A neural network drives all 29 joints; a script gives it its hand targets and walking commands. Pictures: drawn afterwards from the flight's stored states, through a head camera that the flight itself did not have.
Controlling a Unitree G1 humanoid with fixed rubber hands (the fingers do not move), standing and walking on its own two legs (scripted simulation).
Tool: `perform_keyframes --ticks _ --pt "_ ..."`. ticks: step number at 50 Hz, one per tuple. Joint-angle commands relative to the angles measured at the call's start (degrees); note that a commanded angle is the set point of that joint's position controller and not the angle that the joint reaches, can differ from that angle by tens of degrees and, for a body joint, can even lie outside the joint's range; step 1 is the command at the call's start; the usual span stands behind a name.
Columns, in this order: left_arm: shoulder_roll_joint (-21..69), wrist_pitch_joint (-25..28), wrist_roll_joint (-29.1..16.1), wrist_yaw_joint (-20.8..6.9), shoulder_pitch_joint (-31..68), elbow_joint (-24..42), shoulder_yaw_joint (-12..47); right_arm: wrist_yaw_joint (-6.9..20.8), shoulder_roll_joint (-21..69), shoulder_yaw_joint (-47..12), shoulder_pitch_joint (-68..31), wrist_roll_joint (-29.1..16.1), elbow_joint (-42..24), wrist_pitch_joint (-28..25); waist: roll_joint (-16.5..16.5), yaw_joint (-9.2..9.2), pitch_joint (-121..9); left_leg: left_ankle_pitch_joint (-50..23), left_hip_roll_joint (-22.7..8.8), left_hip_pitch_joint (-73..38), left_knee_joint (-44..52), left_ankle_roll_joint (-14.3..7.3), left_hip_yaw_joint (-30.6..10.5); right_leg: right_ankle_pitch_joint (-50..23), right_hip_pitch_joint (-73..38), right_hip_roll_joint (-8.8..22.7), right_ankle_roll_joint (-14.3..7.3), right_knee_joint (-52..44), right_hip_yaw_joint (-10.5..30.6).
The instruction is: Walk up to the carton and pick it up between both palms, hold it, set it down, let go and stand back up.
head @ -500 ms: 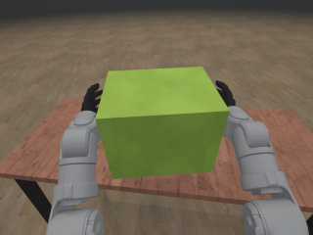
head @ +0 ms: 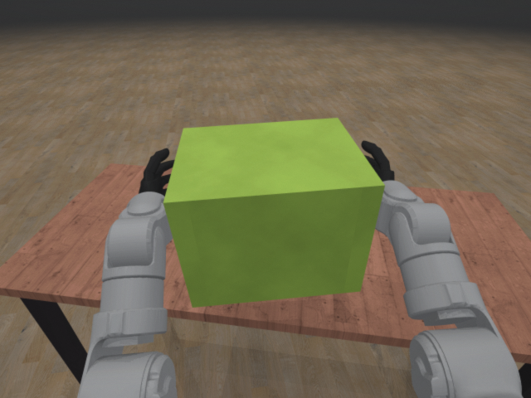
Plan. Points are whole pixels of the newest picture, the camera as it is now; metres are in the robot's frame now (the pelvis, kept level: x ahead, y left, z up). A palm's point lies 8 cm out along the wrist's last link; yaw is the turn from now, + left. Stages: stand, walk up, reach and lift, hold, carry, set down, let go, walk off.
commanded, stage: hold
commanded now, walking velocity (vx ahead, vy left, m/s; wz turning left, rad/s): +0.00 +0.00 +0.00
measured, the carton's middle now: (269, 207) +0.36 +0.03 +0.19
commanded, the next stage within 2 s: none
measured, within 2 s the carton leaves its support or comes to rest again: neither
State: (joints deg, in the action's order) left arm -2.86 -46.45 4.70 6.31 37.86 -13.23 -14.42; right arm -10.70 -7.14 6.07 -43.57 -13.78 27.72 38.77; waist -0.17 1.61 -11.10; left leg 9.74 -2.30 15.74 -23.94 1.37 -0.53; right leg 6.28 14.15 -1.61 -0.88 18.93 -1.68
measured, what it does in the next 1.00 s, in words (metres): stands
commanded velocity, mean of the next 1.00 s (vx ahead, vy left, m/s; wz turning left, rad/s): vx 0.00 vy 0.00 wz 0.00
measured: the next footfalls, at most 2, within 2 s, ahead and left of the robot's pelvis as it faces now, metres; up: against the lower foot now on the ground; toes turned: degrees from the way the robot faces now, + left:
none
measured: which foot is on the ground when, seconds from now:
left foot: down 0.00-1.00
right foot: down 0.00-1.00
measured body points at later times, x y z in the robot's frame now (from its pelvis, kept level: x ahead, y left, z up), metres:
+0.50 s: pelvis +0.00 +0.00 +0.00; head -0.04 +0.01 +0.45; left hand +0.37 +0.19 +0.22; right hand +0.40 -0.14 +0.22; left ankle +0.03 +0.13 -0.74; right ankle +0.04 -0.11 -0.74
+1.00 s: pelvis +0.00 +0.00 +0.00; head -0.06 +0.00 +0.45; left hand +0.36 +0.19 +0.24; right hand +0.39 -0.14 +0.23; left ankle +0.03 +0.13 -0.74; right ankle +0.04 -0.11 -0.74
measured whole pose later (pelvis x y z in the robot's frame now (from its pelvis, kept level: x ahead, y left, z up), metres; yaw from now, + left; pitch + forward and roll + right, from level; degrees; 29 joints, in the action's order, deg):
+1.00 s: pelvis +0.00 +0.00 +0.00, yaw +0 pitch +1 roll -1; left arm -2.9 -46.5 4.5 5.7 38.2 -7.0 -14.2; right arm -11.5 -7.0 6.5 -41.7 -13.8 18.9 39.3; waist 1.3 1.1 -10.5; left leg 10.0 -2.3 15.0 -23.9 1.3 -0.6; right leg 6.6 13.4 -1.6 -0.9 18.9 -1.7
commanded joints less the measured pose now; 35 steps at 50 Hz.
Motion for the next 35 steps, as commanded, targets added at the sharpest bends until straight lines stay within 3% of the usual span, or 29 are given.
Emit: perform_keyframes --ticks 1,3,5,6,7,8,9,10,11,12,13,15,16,17,18,19,20,21,22,23,24,25,26,28,29,31,32,33,35 --pt "38.9 7.2 -18.8 -10.2 64.5 21.0 38.8 7.4 42.4 -22.1 -60.3 -8.5 -27.3 -6.0 3.2 -11.48 -32.5 -1.5 6.3 -0.3 4.6 0.6 -3.1 -15.0 -24.9 -0.2 1.8 2.4 4.5" --pt "38.4 7.4 -19.4 -9.3 62.2 22.0 40.0 7.6 42.0 -23.6 -55.9 -8.4 -26.6 -5.8 3.9 -10.81 -33.5 -5.3 5.9 -1.5 4.1 1.0 -3.3 -17.6 -23.7 -0.6 1.6 2.5 4.7" --pt "37.0 5.6 -16.2 -10.0 58.1 15.4 35.7 7.3 39.0 -20.6 -55.1 -7.3 -21.2 -4.8 2.6 -11.81 -26.5 0.1 5.9 -0.1 4.9 0.9 -2.9 -11.8 -22.2 -0.2 1.6 0.9 4.1" --pt "34.7 4.6 -13.3 -11.0 57.0 9.9 32.5 7.3 35.8 -17.0 -51.5 -4.8 -13.6 -3.7 2.9 -12.47 -17.7 5.8 5.7 1.8 7.0 0.4 -2.4 -6.8 -20.3 0.6 1.5 -0.6 4.3" --pt "35.4 4.6 -13.5 -12.0 55.4 12.8 33.1 7.5 37.4 -18.3 -53.4 -5.5 -18.9 -4.8 1.6 -11.33 -24.1 2.5 5.8 0.1 6.9 0.3 -1.8 -9.2 -23.9 -0.1 1.8 0.0 3.6" --pt "34.2 4.2 -13.4 -12.1 54.8 13.9 32.8 7.3 36.2 -18.7 -51.7 -5.6 -17.3 -4.3 1.8 -11.95 -22.6 1.3 5.7 0.3 6.7 0.5 -2.0 -10.3 -24.2 -0.2 1.8 0.2 3.6" --pt "33.6 4.0 -12.7 -12.5 54.5 11.7 32.0 7.1 34.1 -16.8 -49.4 -5.0 -12.7 -3.3 2.2 -13.79 -17.9 4.4 5.6 0.5 7.6 0.4 -2.2 -8.0 -22.7 0.3 1.7 -0.3 3.5" --pt "34.1 3.8 -12.3 -13.2 54.3 9.9 31.6 7.0 34.5 -17.0 -51.4 -5.3 -13.8 -4.0 2.1 -13.45 -17.5 3.8 5.7 0.4 7.3 0.4 -1.8 -7.8 -22.8 -0.1 1.6 -0.5 2.9" --pt "33.5 3.9 -12.5 -13.3 54.6 12.5 31.9 7.0 34.7 -17.2 -50.8 -5.5 -14.0 -4.0 3.2 -13.87 -19.0 1.6 5.9 -0.7 6.7 0.7 -1.5 -10.2 -23.6 0.1 1.6 -0.3 3.2" --pt "33.8 4.0 -12.5 -13.5 54.4 14.4 32.0 6.9 35.7 -18.6 -50.6 -6.7 -16.6 -4.2 3.4 -12.53 -21.9 -0.8 6.0 -1.7 7.0 0.5 -1.7 -12.4 -24.8 0.2 2.0 0.1 3.4" --pt "34.3 4.7 -13.7 -13.1 56.8 17.9 32.7 6.9 36.5 -20.0 -51.8 -7.2 -17.5 -4.1 1.6 -12.34 -24.4 -2.8 5.9 -2.1 6.2 0.6 -1.7 -15.6 -26.1 0.2 2.2 1.1 3.5" --pt "34.1 4.9 -13.7 -12.6 58.3 17.4 33.0 6.8 36.3 -19.1 -52.3 -7.7 -17.4 -4.1 4.3 -13.20 -23.3 -1.1 6.2 -1.5 5.9 0.9 -1.9 -15.8 -24.7 0.7 2.1 1.2 3.7" --pt "35.4 5.6 -15.9 -12.5 59.8 21.0 35.6 6.8 39.4 -22.0 -54.4 -8.8 -22.8 -4.8 2.5 -11.68 -29.7 -4.4 6.3 -2.0 4.6 1.0 -1.8 -18.7 -26.9 -0.3 2.3 2.1 4.0" --pt "36.4 5.8 -18.1 -11.8 58.8 24.7 38.6 6.0 40.9 -24.4 -55.2 -10.8 -28.4 -5.2 3.5 -12.22 -34.1 -10.3 6.7 -2.2 2.9 1.3 -2.5 -26.7 -29.1 -0.1 2.1 3.4 4.6" --pt "36.5 5.8 -18.2 -11.5 58.1 24.3 38.1 5.6 40.6 -24.6 -55.9 -11.3 -31.7 -4.8 2.3 -12.72 -35.7 -8.5 6.7 -2.0 3.0 1.2 -3.0 -27.0 -30.6 -0.1 2.3 3.6 4.9" --pt "37.1 6.1 -18.5 -11.2 58.5 23.8 38.7 5.6 41.2 -25.6 -57.5 -11.3 -33.1 -5.1 3.7 -11.93 -34.5 -8.2 6.9 -0.7 2.8 1.4 -3.0 -26.0 -28.9 -0.1 2.3 3.9 5.1" --pt "36.9 6.3 -18.8 -10.9 58.9 25.8 38.8 6.0 41.9 -25.8 -56.5 -11.0 -35.0 -5.2 3.0 -11.20 -35.9 -7.3 7.1 -1.0 3.2 1.2 -2.6 -25.6 -30.3 -0.2 2.2 3.7 5.4" --pt "38.1 6.2 -19.5 -10.4 58.1 27.3 40.4 5.8 41.0 -25.5 -55.2 -10.5 -34.9 -5.2 4.5 -11.98 -36.5 -10.3 6.5 -2.5 3.1 1.6 -2.9 -26.8 -28.9 -0.7 2.0 3.6 5.1" --pt "38.9 5.7 -19.5 -10.2 55.9 26.9 41.1 5.8 40.3 -25.9 -56.2 -10.9 -36.5 -5.1 3.2 -12.48 -36.2 -9.8 6.5 -2.8 2.4 2.1 -3.1 -26.6 -28.9 -1.2 1.9 3.5 4.8" --pt "37.8 4.9 -17.5 -10.3 52.8 23.6 39.3 5.6 38.3 -25.2 -53.3 -10.3 -32.2 -4.2 3.6 -12.88 -31.4 -8.4 6.3 -2.1 3.4 2.0 -3.2 -24.7 -28.6 -1.1 1.7 2.8 4.4" --pt "37.5 4.3 -17.1 -10.5 50.4 26.0 38.8 5.7 37.1 -24.8 -51.0 -10.9 -33.0 -4.0 3.6 -13.04 -32.8 -10.6 6.3 -3.6 2.9 2.4 -2.9 -26.3 -29.0 -1.4 1.7 3.0 4.0" --pt "35.0 3.7 -16.0 -11.0 50.5 26.3 37.7 5.9 35.7 -24.7 -49.2 -11.0 -31.0 -3.3 4.8 -12.05 -32.2 -9.6 6.3 -3.2 3.1 2.3 -2.8 -25.1 -29.1 -0.8 2.0 2.9 4.2" --pt "34.2 2.6 -13.7 -11.4 48.6 18.1 34.3 5.8 33.8 -23.1 -49.9 -9.5 -26.3 -2.5 3.6 -12.58 -24.3 -3.2 6.0 -1.3 5.2 1.8 -2.7 -18.6 -26.3 -0.5 1.9 1.3 3.9" --pt "33.1 1.8 -10.9 -12.8 47.1 13.8 30.7 6.2 33.5 -20.2 -49.1 -7.2 -21.9 -2.4 2.0 -10.93 -20.2 1.7 5.8 -0.3 6.7 1.0 -1.6 -10.9 -23.7 -0.3 1.6 -0.1 3.5" --pt "32.1 1.2 -9.6 -13.6 46.4 11.3 28.9 6.4 33.5 -18.8 -47.4 -6.2 -19.2 -2.0 2.4 -11.67 -17.7 2.3 5.8 0.5 7.3 0.4 -1.7 -10.0 -23.9 0.3 1.2 -0.1 3.8" --pt "32.6 1.6 -10.0 -14.4 47.8 12.8 29.2 6.6 32.3 -18.8 -47.0 -6.3 -16.5 -2.3 1.6 -12.23 -17.0 2.5 5.5 -0.4 8.0 0.5 -1.5 -9.2 -24.0 -0.1 1.5 -0.4 3.0" --pt "32.9 1.8 -10.2 -14.7 49.1 13.1 29.9 6.3 33.5 -19.4 -51.2 -6.8 -19.9 -3.0 0.7 -11.32 -19.4 2.3 5.9 0.3 7.6 0.3 -1.4 -10.5 -25.5 0.0 1.6 -0.1 3.2" --pt "34.2 2.7 -11.8 -14.8 50.8 14.8 31.2 6.1 33.6 -19.4 -53.4 -7.1 -22.4 -3.6 0.6 -12.62 -22.9 0.6 5.9 -1.4 7.4 0.5 -1.4 -12.3 -26.3 -0.2 1.6 0.0 3.3" --pt "34.7 4.4 -15.4 -13.4 55.8 20.7 34.7 6.3 36.8 -22.5 -56.0 -9.4 -27.2 -4.4 2.3 -11.77 -29.2 -3.3 6.3 -1.5 5.8 0.5 -1.9 -17.0 -27.8 -0.5 1.8 1.3 4.1"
